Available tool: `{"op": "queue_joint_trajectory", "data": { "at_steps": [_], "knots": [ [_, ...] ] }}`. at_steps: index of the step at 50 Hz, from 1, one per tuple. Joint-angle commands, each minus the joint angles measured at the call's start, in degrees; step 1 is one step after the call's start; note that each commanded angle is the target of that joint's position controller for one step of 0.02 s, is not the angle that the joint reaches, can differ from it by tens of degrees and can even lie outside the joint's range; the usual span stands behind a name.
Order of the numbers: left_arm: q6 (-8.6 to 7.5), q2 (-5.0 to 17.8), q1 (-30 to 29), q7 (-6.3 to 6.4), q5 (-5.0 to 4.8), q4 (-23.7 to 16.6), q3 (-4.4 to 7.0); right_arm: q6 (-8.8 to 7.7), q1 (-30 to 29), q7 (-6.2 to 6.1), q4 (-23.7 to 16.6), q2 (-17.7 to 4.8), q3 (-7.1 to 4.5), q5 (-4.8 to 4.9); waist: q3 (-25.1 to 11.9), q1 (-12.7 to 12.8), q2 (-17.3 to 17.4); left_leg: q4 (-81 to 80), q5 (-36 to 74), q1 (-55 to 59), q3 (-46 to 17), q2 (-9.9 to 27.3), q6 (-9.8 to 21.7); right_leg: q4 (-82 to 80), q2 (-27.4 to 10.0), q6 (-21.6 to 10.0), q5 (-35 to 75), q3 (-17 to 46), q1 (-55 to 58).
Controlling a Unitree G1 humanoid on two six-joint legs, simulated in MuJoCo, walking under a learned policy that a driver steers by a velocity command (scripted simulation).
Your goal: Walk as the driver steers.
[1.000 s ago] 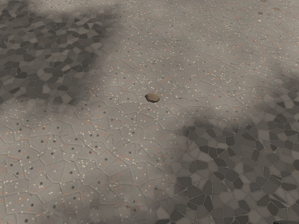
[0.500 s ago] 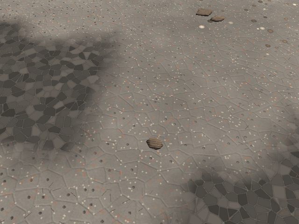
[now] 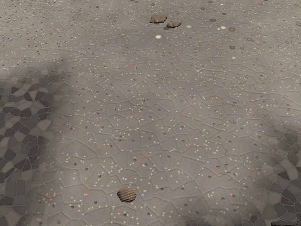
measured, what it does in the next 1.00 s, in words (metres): walks ahead: left foot, then right foot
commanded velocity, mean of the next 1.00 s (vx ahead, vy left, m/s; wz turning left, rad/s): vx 0.50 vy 0.00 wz -0.14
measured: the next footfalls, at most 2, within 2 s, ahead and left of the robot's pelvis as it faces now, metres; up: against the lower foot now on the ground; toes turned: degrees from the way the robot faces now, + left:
left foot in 0.18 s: +0.28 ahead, +0.15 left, +0.00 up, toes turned -11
right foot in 0.66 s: +0.48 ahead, -0.18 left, +0.00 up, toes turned -15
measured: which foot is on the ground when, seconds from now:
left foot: up 0.00-0.16, down 0.18-0.66, up 0.68-1.00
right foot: down 0.00-0.18, up 0.20-0.64, down 0.66-1.00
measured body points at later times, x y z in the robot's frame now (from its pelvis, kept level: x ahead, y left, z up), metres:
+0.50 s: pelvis +0.27 +0.03 +0.00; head +0.30 +0.03 +0.45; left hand +0.53 +0.22 -0.09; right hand +0.21 -0.25 -0.12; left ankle +0.24 +0.15 -0.75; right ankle +0.35 -0.16 -0.69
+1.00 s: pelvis +0.51 -0.08 +0.00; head +0.53 -0.08 +0.45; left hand +0.58 +0.20 -0.12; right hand +0.64 -0.37 -0.11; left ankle +0.68 +0.07 -0.68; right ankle +0.44 -0.17 -0.75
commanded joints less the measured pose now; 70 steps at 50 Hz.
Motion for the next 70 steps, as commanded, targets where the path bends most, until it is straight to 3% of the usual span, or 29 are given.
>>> {"op": "queue_joint_trajectory", "data": {
  "at_steps": [1, 5, 8, 9, 10, 11, 12, 14, 16, 20, 25, 30, 33, 34, 35, 36, 37, 41, 48, 55, 57, 59, 60, 61, 62, 63, 65, 66, 70],
  "knots": [
    [-0.28, 10.3, 0.3, 0.93, -0.48, -3.0, 3.04, -0.92, -5.2, 0.32, -4.1, -2.9, -0.55, 0.61, -2.4, 1.0, -5.8, -9.8, 10.7, 10.3, 3.2, -4.4, -0.9, -5.7, -10.8, -7.6, 9.8, 8.6, -6.5],
    [0.42, 9.7, 2.2, 1.17, -0.82, -2.0, 3.07, -1.77, -6.6, 1.01, -4.8, -5.7, -1.79, 1.41, -2.7, 0.6, -7.3, -16.0, 6.6, 12.2, 0.3, -5.1, 1.1, 0.0, -13.6, -6.0, 4.9, 15.9, 0.2],
    [0.64, 7.3, 0.7, 1.01, -0.32, -2.6, 2.45, -2.51, 2.5, 0.58, -2.8, -8.1, -3.48, 1.10, -6.2, -4.7, -8.2, -19.6, 2.7, 26.0, 0.9, -3.7, 5.2, 9.7, -11.0, -2.9, 6.9, 16.5, -0.7],
    [0.38, 3.7, 1.0, 0.73, 0.39, -3.5, 1.14, -2.67, 10.3, 0.04, -2.3, -11.0, -4.37, 0.11, -13.4, -8.0, -2.6, -18.9, -1.0, 39.5, -7.4, 5.4, 8.9, 24.4, -7.6, -0.8, 0.9, 11.9, -6.5],
    [-0.13, 0.7, 8.4, 0.71, -1.08, -5.4, 0.06, -1.77, 15.5, 0.17, -0.1, -15.6, -5.58, -0.48, -20.4, -5.2, 16.2, -23.7, -14.3, 57.0, -33.1, 17.9, 18.3, 42.8, 0.0, 2.9, -21.3, 3.6, -26.1],
    [-0.20, 6.4, 8.2, 0.91, -1.53, -4.1, 0.95, -1.48, 15.1, 0.55, -0.6, -10.8, -4.71, 0.93, -17.4, -6.3, 12.9, -26.8, -26.9, 55.7, -39.9, 19.2, 18.2, 51.1, -4.6, 3.8, -21.6, 4.3, -33.6],
    [0.10, 9.6, 2.4, 0.90, -1.20, -4.5, 1.95, -1.17, 12.9, 0.30, -1.1, -7.5, -3.80, 1.07, -10.3, -7.9, 7.3, -27.5, -25.8, 49.5, -31.2, 16.7, 15.7, 53.6, -6.5, 4.3, -16.3, 3.6, -35.5],
    [0.42, 8.5, -3.3, 0.83, 0.06, -5.7, 2.21, -0.58, 8.6, 0.18, -0.8, -4.9, -2.81, 0.41, -2.9, -6.6, 2.2, -29.5, -11.0, 38.3, -17.3, 11.4, 13.2, 50.5, -9.6, 4.7, -9.6, 1.6, -33.2],
    [0.63, 6.0, -2.1, 0.25, -0.66, -6.0, 1.88, -0.95, 7.9, 0.21, 0.3, -3.9, -2.39, 0.11, -1.8, -4.5, 5.8, -32.1, -5.2, 32.8, -11.6, 9.1, 13.8, 47.4, -11.4, 4.9, -7.2, 0.9, -28.9],
    [0.68, 2.7, -5.4, -0.05, -0.02, -6.8, 0.76, -1.49, 9.1, 0.57, 2.9, -6.0, -3.10, 0.87, -0.4, -4.0, 3.4, -35.3, 3.4, 31.6, -5.2, 9.5, 16.4, 37.1, -11.6, 5.6, -3.8, -0.3, -29.7],
    [-0.77, 1.5, -13.5, -1.51, 0.13, -7.9, -0.35, -0.54, 10.6, 0.48, 5.5, -8.4, -3.42, 1.96, 0.2, -6.3, 2.4, -35.8, 8.4, 31.8, 2.6, 7.4, 14.9, 19.8, -11.3, 5.3, 9.2, -4.9, -24.5],
    [-1.58, 3.4, -18.6, -2.26, -0.32, -10.1, 0.27, 1.03, 15.0, 0.49, 8.8, -10.2, -3.67, 3.10, 1.7, -6.2, 3.6, -32.4, 12.3, 36.4, 0.6, 10.3, 13.6, 11.1, -9.1, 3.0, 5.6, -6.2, -19.8],
    [-1.74, 9.3, -1.3, -1.23, 0.63, -5.3, 3.48, 1.40, 13.8, 0.13, 8.8, -8.9, -2.80, 2.76, -9.1, 3.6, 2.2, -11.6, 22.7, 28.8, 4.6, 5.1, 9.4, 7.6, -8.6, -0.7, 8.0, -6.2, 8.7],
    [-1.24, 14.4, 7.7, -0.22, 1.96, -4.3, 4.68, 0.91, 14.8, 0.19, 6.6, -3.6, -0.98, 1.01, -18.6, 5.8, -7.5, 9.0, 1.6, 12.9, 7.7, -0.3, 6.0, 8.3, -23.3, -5.3, 6.2, 10.9, 27.5],
    [-1.01, 15.0, 8.1, -0.37, 2.04, -4.3, 4.38, 0.06, 19.4, 0.16, 6.5, -1.2, -0.11, 1.99, -24.7, 3.5, -18.0, 22.5, -28.2, 0.6, 2.0, -6.3, 4.6, 0.3, -31.6, -11.1, -3.4, 32.0, 33.0],
    [-1.18, 9.9, 6.0, -0.54, 1.35, -4.1, 3.07, -0.03, 15.9, 0.27, 6.9, -7.2, -1.91, 3.42, -17.4, 4.4, -11.4, 28.0, -25.9, -4.6, -1.6, -3.3, 4.7, -1.7, -29.4, -9.3, -8.9, 28.0, 27.3],
    [-1.44, 7.9, 2.6, -0.65, 0.68, -3.8, 2.30, -0.05, 12.6, 0.38, 5.8, -7.9, -2.31, 3.76, -10.2, 3.0, -10.5, 27.3, -20.6, -6.3, -0.3, -1.0, 5.1, -3.2, -27.3, -7.5, -7.5, 19.2, 20.3],
    [-3.38, 3.4, -5.8, -1.16, 1.53, -2.3, 1.54, 2.28, 13.1, -0.04, 6.9, -4.0, -2.45, 2.86, -3.2, -2.9, -8.4, 22.2, -8.9, 2.5, 0.1, 3.1, 4.0, -10.6, -21.6, -5.7, 6.0, 3.2, 3.7],
    [-3.89, 6.3, -4.7, 0.35, 1.73, 1.6, 2.80, 3.12, 4.5, 1.03, 3.7, -1.4, -1.93, 2.27, 1.2, -2.1, -4.5, 5.0, 7.0, -1.1, 0.8, 2.4, 3.3, -13.7, -20.6, -4.8, 15.1, -10.8, 4.6],
    [-1.58, 9.6, 0.1, 0.97, -0.10, 5.2, 4.05, 3.12, -6.2, 3.39, -2.0, -1.5, -1.44, 2.17, 4.2, 1.0, -3.5, -7.4, 3.2, -1.9, 7.2, 0.4, 7.1, -9.5, -23.7, -2.9, 23.1, -16.7, 15.4],
    [-0.73, 11.3, -0.7, 1.28, -0.47, 5.2, 4.48, 3.41, -4.1, 3.64, -2.7, -3.2, -2.34, 2.16, 1.1, -1.3, -5.5, -7.7, -2.6, 4.2, 10.8, -3.2, 9.3, -2.2, -23.6, -1.6, 42.0, -18.3, 17.4],
    [0.19, 12.1, -2.4, 1.60, -1.04, 4.8, 4.50, 3.73, 8.4, 3.11, -0.1, -7.2, -4.84, 2.43, -6.2, -8.8, -5.6, -11.0, -3.1, 21.8, 13.1, -8.3, 12.7, 16.0, -21.3, 0.7, 51.7, -20.5, 13.6],
    [-0.12, 10.6, -1.8, 1.85, -0.27, 4.1, 3.78, 4.29, 17.9, 2.00, 2.3, -11.7, -6.96, 2.51, -11.3, -12.9, -1.6, -13.0, -1.4, 39.3, 5.8, -5.9, 15.4, 32.3, -18.9, 3.4, 38.0, -20.5, 1.1],
    [-1.48, 1.7, 3.2, 1.10, 2.17, 0.9, 1.06, 4.07, 16.8, 1.35, 2.2, -18.2, -7.92, 3.04, -14.6, -5.9, 14.4, -17.7, -9.6, 57.4, -26.3, 9.2, 25.7, 53.2, -7.1, 7.5, -17.2, -17.0, -25.6],
    [-3.86, 4.7, -1.1, 0.35, 0.38, 0.4, 1.02, 2.98, 18.0, 1.71, 0.0, -14.6, -6.54, 2.36, -23.3, -9.1, 7.7, -26.7, -17.1, 61.5, -43.0, 14.1, 29.0, 60.2, -4.6, 6.8, -23.8, -2.1, -32.0],
    [-5.08, 7.8, -7.1, -0.16, -1.87, -1.5, 1.82, 2.12, 16.3, 1.93, 0.5, -11.0, -5.54, 1.85, -15.7, -10.2, 4.5, -28.5, -13.6, 57.1, -35.3, 12.9, 25.7, 59.4, -7.5, 5.3, -18.4, -0.8, -36.9],
    [-5.93, 7.4, -8.2, 0.51, 0.12, -1.0, 1.80, 1.54, 9.2, 1.74, -0.3, -7.6, -4.51, 2.11, -6.9, -5.3, -0.9, -28.4, -2.3, 41.1, -22.4, 8.1, 22.0, 49.4, -11.9, 4.6, -10.2, -1.3, -32.1],
    [-5.34, 8.2, -7.3, 0.66, 0.93, -0.7, 2.31, 1.48, 6.2, 1.44, -1.6, -6.1, -3.89, 1.26, -5.2, -3.1, 0.1, -29.1, 7.6, 35.2, -18.5, 6.6, 21.3, 46.8, -12.9, 5.1, -8.3, -1.0, -27.7],
    [-2.69, 5.4, -7.0, 1.08, 2.04, -1.1, 1.87, 1.79, 5.7, -0.01, -1.8, -8.6, -4.62, 1.08, -4.2, -1.0, -0.4, -28.2, 33.7, 24.5, -8.7, 3.1, 20.5, 36.9, -10.8, 8.9, -4.6, -3.9, -21.5]
  ]
}}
